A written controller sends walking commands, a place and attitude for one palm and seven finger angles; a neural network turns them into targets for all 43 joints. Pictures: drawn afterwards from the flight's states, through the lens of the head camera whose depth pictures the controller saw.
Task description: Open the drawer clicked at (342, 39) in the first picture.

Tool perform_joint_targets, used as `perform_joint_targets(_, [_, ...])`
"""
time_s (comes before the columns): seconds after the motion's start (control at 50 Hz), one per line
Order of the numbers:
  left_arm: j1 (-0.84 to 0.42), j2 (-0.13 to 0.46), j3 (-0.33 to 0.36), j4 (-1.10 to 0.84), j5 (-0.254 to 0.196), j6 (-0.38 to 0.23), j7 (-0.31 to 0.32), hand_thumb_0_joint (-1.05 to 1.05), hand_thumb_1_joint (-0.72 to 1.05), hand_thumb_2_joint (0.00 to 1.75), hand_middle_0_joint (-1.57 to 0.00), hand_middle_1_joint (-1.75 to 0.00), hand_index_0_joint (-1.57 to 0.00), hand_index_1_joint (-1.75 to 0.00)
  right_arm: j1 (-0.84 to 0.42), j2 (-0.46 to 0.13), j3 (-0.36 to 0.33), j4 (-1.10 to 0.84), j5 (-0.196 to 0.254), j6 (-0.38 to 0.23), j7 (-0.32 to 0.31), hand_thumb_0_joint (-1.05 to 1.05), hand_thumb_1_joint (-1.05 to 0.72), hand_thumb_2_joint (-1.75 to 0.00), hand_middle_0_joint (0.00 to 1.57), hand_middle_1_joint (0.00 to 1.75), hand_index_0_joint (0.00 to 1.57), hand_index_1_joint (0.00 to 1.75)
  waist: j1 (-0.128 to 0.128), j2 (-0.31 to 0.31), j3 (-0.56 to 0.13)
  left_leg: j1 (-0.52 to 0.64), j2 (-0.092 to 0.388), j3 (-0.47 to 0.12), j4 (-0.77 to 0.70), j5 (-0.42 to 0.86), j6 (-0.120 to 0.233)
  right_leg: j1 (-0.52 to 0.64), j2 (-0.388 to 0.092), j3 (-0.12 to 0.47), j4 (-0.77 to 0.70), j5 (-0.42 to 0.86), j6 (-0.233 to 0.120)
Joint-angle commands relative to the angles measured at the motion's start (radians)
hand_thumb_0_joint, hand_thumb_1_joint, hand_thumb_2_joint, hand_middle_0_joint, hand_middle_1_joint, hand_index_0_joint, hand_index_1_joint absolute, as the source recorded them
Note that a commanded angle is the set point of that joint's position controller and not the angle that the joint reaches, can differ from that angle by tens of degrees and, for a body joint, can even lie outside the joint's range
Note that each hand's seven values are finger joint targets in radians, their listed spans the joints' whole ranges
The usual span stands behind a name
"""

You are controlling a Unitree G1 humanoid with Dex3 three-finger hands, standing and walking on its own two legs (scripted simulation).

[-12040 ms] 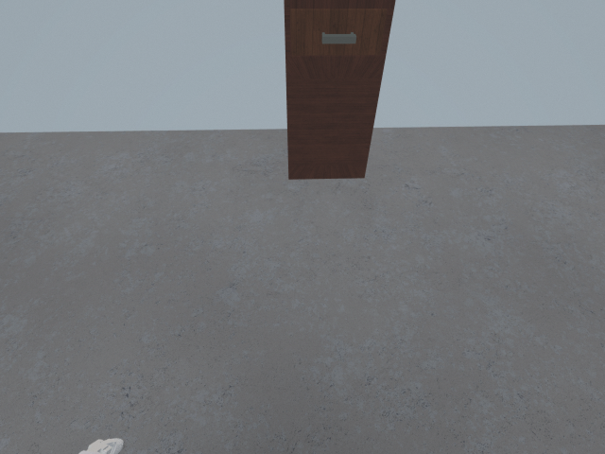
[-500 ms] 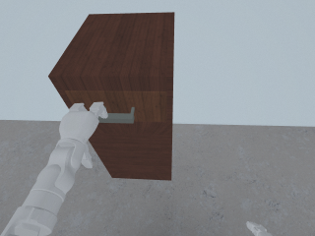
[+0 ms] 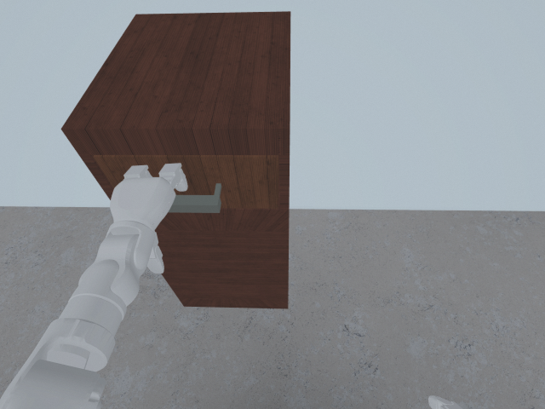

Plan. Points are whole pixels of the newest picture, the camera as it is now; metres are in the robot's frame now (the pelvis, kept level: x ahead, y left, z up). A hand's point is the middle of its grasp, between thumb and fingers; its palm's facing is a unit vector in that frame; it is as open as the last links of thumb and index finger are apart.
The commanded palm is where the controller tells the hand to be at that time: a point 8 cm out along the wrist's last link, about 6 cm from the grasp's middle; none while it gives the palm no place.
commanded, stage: move the hooked fingers above the handle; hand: left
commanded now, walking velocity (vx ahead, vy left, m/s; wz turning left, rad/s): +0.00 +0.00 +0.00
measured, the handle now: (190, 195) +0.50 +0.20 -0.04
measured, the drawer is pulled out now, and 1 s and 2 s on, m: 0.00 0.00 0.00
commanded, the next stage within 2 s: lower the fingers behind the handle in 1.10 s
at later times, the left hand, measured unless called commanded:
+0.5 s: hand (182, 199) +0.45 +0.19 +0.01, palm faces -0.05 -0.04 -1.00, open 13.8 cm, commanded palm +0.43 +0.20 +0.07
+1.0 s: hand (176, 203) +0.44 +0.20 +0.02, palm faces -0.02 -0.05 -1.00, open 13.8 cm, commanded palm +0.42 +0.20 +0.08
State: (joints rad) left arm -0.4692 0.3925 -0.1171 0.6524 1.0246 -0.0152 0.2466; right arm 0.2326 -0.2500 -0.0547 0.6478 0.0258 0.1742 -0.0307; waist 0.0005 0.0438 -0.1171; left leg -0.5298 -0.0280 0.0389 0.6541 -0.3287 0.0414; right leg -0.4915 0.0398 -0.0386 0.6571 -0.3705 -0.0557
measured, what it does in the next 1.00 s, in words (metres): stands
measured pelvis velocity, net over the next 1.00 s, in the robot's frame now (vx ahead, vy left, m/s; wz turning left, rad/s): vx -0.01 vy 0.02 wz -0.02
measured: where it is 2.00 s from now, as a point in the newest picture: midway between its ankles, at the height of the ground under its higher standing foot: outside the picture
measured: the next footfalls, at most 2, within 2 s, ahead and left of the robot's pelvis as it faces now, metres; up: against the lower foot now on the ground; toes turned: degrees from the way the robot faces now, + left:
none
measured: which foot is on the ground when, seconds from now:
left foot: down 0.00-1.00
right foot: down 0.00-1.00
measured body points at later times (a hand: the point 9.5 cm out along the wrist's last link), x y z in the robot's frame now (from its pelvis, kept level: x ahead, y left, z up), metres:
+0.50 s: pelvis -0.01 +0.01 -0.01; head +0.07 +0.00 +0.43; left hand +0.45 +0.19 +0.06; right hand +0.01 -0.26 -0.14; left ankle -0.01 +0.09 -0.72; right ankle -0.03 -0.08 -0.72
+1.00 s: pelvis -0.01 +0.02 -0.01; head +0.06 +0.00 +0.44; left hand +0.44 +0.20 +0.07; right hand +0.05 -0.25 -0.14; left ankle -0.01 +0.09 -0.72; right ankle -0.03 -0.08 -0.72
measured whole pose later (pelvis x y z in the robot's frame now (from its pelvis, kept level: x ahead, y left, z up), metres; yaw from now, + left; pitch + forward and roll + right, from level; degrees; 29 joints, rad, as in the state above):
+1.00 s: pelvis -0.01 +0.02 -0.01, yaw -1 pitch +15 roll -1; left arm -0.69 0.35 -0.11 0.95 1.07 0.02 0.36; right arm 0.30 -0.24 -0.06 0.67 0.01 0.16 -0.01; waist -0.06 0.05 -0.15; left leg -0.64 -0.02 0.05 0.71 -0.34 0.06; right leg -0.59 0.04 -0.02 0.69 -0.37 -0.04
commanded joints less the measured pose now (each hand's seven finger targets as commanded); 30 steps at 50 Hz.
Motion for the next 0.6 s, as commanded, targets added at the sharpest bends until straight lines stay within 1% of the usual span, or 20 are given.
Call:
perform_joint_targets(0.0, [-0.453,0.208,0.086,-0.113,0.011,0.006,0.058,0.00,-0.50,0.30,-0.30,-1.20,-0.30,-1.20,0.039,-0.125,-0.045,-0.087,-0.006,-0.027,-0.005,0.00,-0.90,-0.90,0.20,0.30,0.20,0.30,-0.037,-0.057,-0.321,0.181,-0.018,-0.023,-0.002,0.381,0.015,0.101,-0.003,0.054,-0.051,0.437,0.018])
perform_joint_targets(0.02, [-0.497,0.182,0.058,-0.119,0.012,0.002,0.059,0.00,-0.50,0.30,-0.30,-1.20,-0.30,-1.20,0.048,-0.125,-0.047,-0.085,-0.007,-0.028,-0.005,0.00,-0.90,-0.90,0.20,0.30,0.20,0.30,-0.046,-0.046,-0.336,0.193,-0.017,-0.027,0.000,0.384,0.015,0.088,-0.002,0.052,-0.048,0.430,0.017])
perform_joint_targets(0.04, [-0.514,0.185,0.066,-0.116,0.009,-0.004,0.061,0.00,-0.50,0.30,-0.30,-1.20,-0.30,-1.20,0.052,-0.123,-0.052,-0.083,-0.008,-0.030,-0.005,0.00,-0.90,-0.90,0.20,0.30,0.20,0.30,-0.049,-0.036,-0.346,0.201,-0.016,-0.028,0.006,0.396,0.016,0.086,-0.001,0.053,-0.048,0.433,0.015])
perform_joint_targets(0.06, [-0.518,0.220,0.094,-0.102,0.011,-0.009,0.066,0.00,-0.50,0.30,-0.30,-1.20,-0.30,-1.20,0.066,-0.127,-0.052,-0.078,-0.009,-0.030,-0.006,0.00,-0.90,-0.90,0.20,0.30,0.20,0.30,-0.041,-0.029,-0.376,0.203,-0.017,-0.030,0.009,0.391,0.016,0.092,0.000,0.057,-0.044,0.428,0.015])
perform_joint_targets(0.08, [-0.529,0.203,0.078,-0.087,0.011,-0.012,0.070,0.00,-0.50,0.30,-0.30,-1.20,-0.30,-1.20,0.068,-0.125,-0.051,-0.077,-0.011,-0.029,-0.005,0.00,-0.90,-0.90,0.20,0.30,0.20,0.30,-0.047,-0.019,-0.368,0.202,-0.016,-0.030,0.012,0.394,0.016,0.081,0.000,0.055,-0.041,0.431,0.015])
perform_joint_targets(0.14, [-0.545,0.198,0.081,-0.009,0.014,-0.009,0.080,0.00,-0.50,0.30,-0.30,-1.20,-0.30,-1.20,0.088,-0.128,-0.051,-0.066,-0.012,-0.027,-0.003,0.00,-0.90,-0.90,0.20,0.30,0.20,0.30,-0.057,-0.044,-0.349,0.163,-0.016,-0.030,0.017,0.377,0.015,0.065,0.003,0.051,-0.038,0.417,0.014])
perform_joint_targets(0.16, [-0.568,0.216,0.088,0.008,0.022,-0.007,0.087,0.00,-0.50,0.30,-0.30,-1.20,-0.30,-1.20,0.095,-0.131,-0.051,-0.062,-0.011,-0.027,-0.003,0.00,-0.90,-0.90,0.20,0.30,0.20,0.30,-0.062,-0.033,-0.341,0.155,-0.013,-0.031,0.017,0.364,0.015,0.049,0.004,0.052,-0.036,0.401,0.014])
perform_joint_targets(0.18, [-0.574,0.191,0.071,0.025,0.022,-0.002,0.093,0.00,-0.50,0.30,-0.30,-1.20,-0.30,-1.20,0.102,-0.130,-0.051,-0.061,-0.013,-0.028,-0.001,0.00,-0.90,-0.90,0.20,0.30,0.20,0.30,-0.065,-0.030,-0.342,0.156,-0.013,-0.029,0.020,0.366,0.015,0.041,0.005,0.049,-0.036,0.400,0.014])
perform_joint_targets(0.22, [-0.600,0.207,0.081,0.052,0.028,0.003,0.100,0.00,-0.50,0.30,-0.30,-1.20,-0.30,-1.20,0.120,-0.133,-0.053,-0.056,-0.013,-0.027,0.002,0.00,-0.90,-0.90,0.20,0.30,0.20,0.30,-0.068,-0.024,-0.361,0.152,-0.011,-0.032,0.024,0.371,0.013,0.034,0.008,0.047,-0.028,0.395,0.012])
perform_joint_targets(0.26, [-0.621,0.181,0.067,0.057,0.027,0.000,0.104,0.00,-0.50,0.30,-0.30,-1.20,-0.30,-1.20,0.134,-0.133,-0.059,-0.052,-0.017,-0.028,0.005,0.00,-0.90,-0.90,0.20,0.30,0.20,0.30,-0.075,-0.010,-0.403,0.181,-0.007,-0.034,0.036,0.410,0.012,0.028,0.011,0.046,-0.020,0.416,0.013])
perform_joint_targets(0.28, [-0.620,0.178,0.070,0.075,0.028,0.002,0.108,0.00,-0.50,0.30,-0.30,-1.20,-0.30,-1.20,0.145,-0.134,-0.061,-0.047,-0.018,-0.029,0.008,0.00,-0.90,-0.90,0.20,0.30,0.20,0.30,-0.076,-0.008,-0.401,0.182,-0.004,-0.038,0.037,0.417,0.010,0.012,0.013,0.041,-0.018,0.406,0.012])
perform_joint_targets(0.3, [-0.639,0.153,0.047,0.102,0.028,0.007,0.110,0.00,-0.50,0.30,-0.30,-1.20,-0.30,-1.20,0.150,-0.135,-0.060,-0.043,-0.019,-0.029,0.009,0.00,-0.90,-0.90,0.20,0.30,0.20,0.30,-0.090,-0.013,-0.379,0.175,-0.002,-0.036,0.040,0.401,0.011,-0.007,0.015,0.041,-0.021,0.394,0.013])
perform_joint_targets(0.34, [-0.650,0.206,0.094,0.141,0.029,0.009,0.119,0.00,-0.50,0.30,-0.30,-1.20,-0.30,-1.20,0.165,-0.143,-0.060,-0.033,-0.022,-0.032,0.007,0.00,-0.90,-0.90,0.20,0.30,0.20,0.30,-0.088,-0.053,-0.382,0.137,-0.003,-0.035,0.041,0.387,0.015,0.013,0.015,0.045,-0.021,0.398,0.015])
perform_joint_targets(0.36, [-0.666,0.221,0.098,0.138,0.032,0.009,0.124,0.00,-0.50,0.30,-0.30,-1.20,-0.30,-1.20,0.171,-0.145,-0.058,-0.037,-0.020,-0.031,0.006,0.00,-0.90,-0.90,0.20,0.30,0.20,0.30,-0.086,-0.035,-0.397,0.129,-0.004,-0.034,0.040,0.373,0.014,0.017,0.013,0.047,-0.016,0.391,0.016])
perform_joint_targets(0.42, [-0.701,0.213,0.090,0.156,0.047,0.016,0.143,0.00,-0.50,0.30,-0.30,-1.20,-0.30,-1.20,0.182,-0.143,-0.059,-0.031,-0.023,-0.037,0.007,0.00,-0.90,-0.90,0.20,0.30,0.20,0.30,-0.089,0.014,-0.402,0.139,0.001,-0.034,0.042,0.366,0.010,-0.021,0.018,0.042,-0.011,0.356,0.011])
perform_joint_targets(0.44, [-0.700,0.242,0.119,0.160,0.047,0.017,0.147,0.00,-0.50,0.30,-0.30,-1.20,-0.30,-1.20,0.186,-0.146,-0.059,-0.031,-0.023,-0.038,0.007,0.00,-0.90,-0.90,0.20,0.30,0.20,0.30,-0.084,-0.003,-0.416,0.141,0.002,-0.041,0.043,0.385,0.010,-0.010,0.021,0.036,-0.005,0.362,0.009])
perform_joint_targets(0.48, [-0.694,0.222,0.106,0.160,0.045,0.022,0.153,0.00,-0.50,0.30,-0.30,-1.20,-0.30,-1.20,0.194,-0.144,-0.062,-0.033,-0.025,-0.039,0.009,0.00,-0.90,-0.90,0.20,0.30,0.20,0.30,-0.083,0.009,-0.443,0.156,0.005,-0.037,0.046,0.400,0.009,-0.010,0.022,0.037,-0.003,0.371,0.012])
perform_joint_targets(0.52, [-0.664,0.241,0.124,0.167,0.046,0.028,0.154,0.00,-0.50,0.30,-0.30,-1.20,-0.30,-1.20,0.197,-0.147,-0.061,-0.034,-0.025,-0.039,0.011,0.00,-0.90,-0.90,0.20,0.30,0.20,0.30,-0.074,0.004,-0.447,0.153,0.006,-0.032,0.044,0.420,0.008,0.013,0.023,0.038,-0.003,0.398,0.012])
perform_joint_targets(0.54, [-0.660,0.227,0.118,0.177,0.041,0.033,0.151,0.00,-0.50,0.30,-0.30,-1.20,-0.30,-1.20,0.195,-0.148,-0.061,-0.035,-0.026,-0.037,0.011,0.00,-0.90,-0.90,0.20,0.30,0.20,0.30,-0.080,-0.020,-0.442,0.147,0.005,-0.034,0.044,0.427,0.010,0.017,0.024,0.036,-0.006,0.403,0.013])
perform_joint_targets(0.58, [-0.666,0.217,0.101,0.181,0.042,0.039,0.151,0.00,-0.50,0.30,-0.30,-1.20,-0.30,-1.20,0.193,-0.148,-0.061,-0.034,-0.020,-0.037,0.010,0.00,-0.90,-0.90,0.20,0.30,0.20,0.30,-0.087,-0.023,-0.395,0.128,0.006,-0.030,0.032,0.374,0.013,0.002,0.022,0.038,-0.022,0.365,0.015])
